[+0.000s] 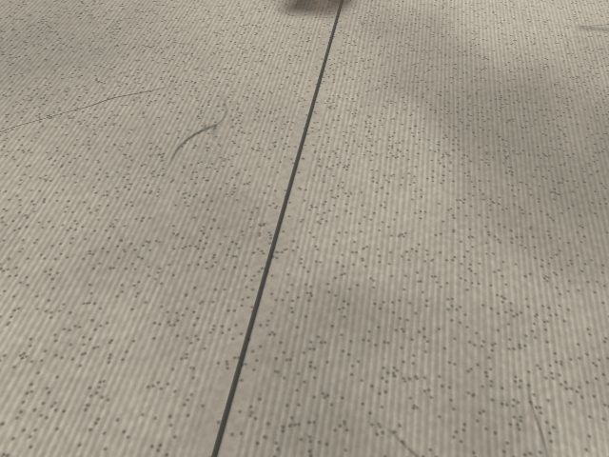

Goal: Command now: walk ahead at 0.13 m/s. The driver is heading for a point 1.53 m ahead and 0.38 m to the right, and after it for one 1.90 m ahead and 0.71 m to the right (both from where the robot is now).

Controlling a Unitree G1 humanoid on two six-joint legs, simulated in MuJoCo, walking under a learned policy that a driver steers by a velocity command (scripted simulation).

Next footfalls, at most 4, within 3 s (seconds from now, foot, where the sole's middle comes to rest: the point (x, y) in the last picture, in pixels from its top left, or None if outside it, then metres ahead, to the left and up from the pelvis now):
0.24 right None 0.12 -0.13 -0.77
2.14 left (265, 452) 0.52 0.08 -0.77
2.70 right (381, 344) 0.79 -0.19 -0.77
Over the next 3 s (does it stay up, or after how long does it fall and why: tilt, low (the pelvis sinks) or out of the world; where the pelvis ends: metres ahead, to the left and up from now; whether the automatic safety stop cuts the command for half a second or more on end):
stays up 0.79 -0.12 0.01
